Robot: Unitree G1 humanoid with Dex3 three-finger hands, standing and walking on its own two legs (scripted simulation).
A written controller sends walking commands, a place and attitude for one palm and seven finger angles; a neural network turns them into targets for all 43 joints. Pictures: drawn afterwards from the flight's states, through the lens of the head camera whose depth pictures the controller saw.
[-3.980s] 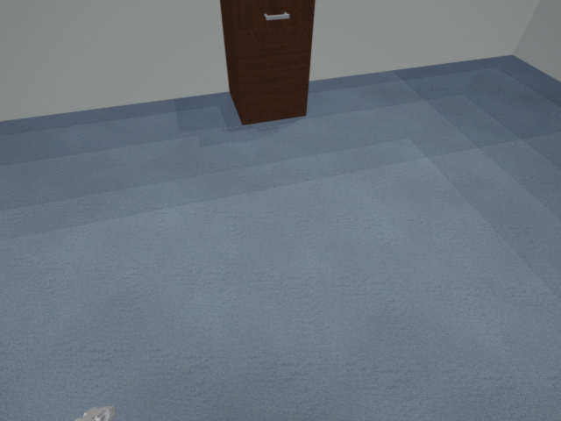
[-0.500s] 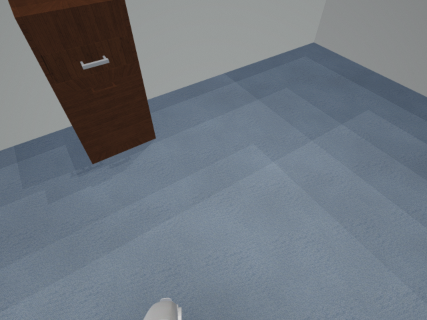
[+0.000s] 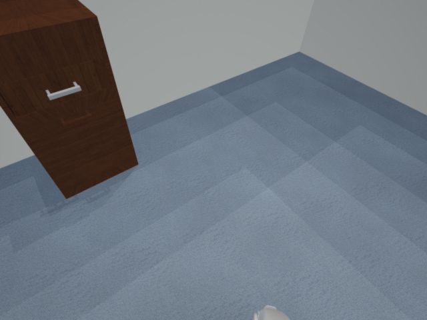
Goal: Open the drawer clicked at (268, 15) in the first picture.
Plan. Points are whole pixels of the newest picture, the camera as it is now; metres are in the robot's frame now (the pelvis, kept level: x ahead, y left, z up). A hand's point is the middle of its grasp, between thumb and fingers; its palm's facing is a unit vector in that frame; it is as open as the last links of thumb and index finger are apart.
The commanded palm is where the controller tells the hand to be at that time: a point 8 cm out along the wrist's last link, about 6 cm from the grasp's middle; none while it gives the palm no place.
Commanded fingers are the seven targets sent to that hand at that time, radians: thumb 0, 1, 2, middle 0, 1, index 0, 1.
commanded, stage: walk to a spot facing it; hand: left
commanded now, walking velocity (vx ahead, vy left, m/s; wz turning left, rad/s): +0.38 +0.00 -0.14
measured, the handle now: (63, 90) +0.93 +0.66 -0.14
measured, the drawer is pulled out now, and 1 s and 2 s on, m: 0.00 0.00 0.00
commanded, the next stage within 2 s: turn to face it in 0.76 s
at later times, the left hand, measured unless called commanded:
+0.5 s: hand (157, 292) +0.21 +0.14 -0.17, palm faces +0.06 -0.98 -0.20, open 7.2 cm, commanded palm none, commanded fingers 0.00 0.90 0.90 -0.20 -0.30 -0.20 -0.30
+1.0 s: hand (163, 188) +0.50 +0.18 -0.17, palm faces -0.03 -0.98 -0.19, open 7.4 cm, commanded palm none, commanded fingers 0.00 0.90 0.90 -0.20 -0.30 -0.20 -0.30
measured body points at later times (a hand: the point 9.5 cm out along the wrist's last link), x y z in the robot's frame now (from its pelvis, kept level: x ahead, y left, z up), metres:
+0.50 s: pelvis +0.22 -0.04 +0.00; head +0.23 -0.04 +0.45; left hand +0.21 +0.19 -0.16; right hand +0.27 -0.29 -0.15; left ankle +0.30 +0.10 -0.70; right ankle +0.17 -0.14 -0.74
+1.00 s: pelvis +0.42 +0.00 +0.00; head +0.44 +0.00 +0.45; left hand +0.50 +0.23 -0.15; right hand +0.38 -0.22 -0.16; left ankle +0.38 +0.10 -0.74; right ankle +0.50 -0.14 -0.70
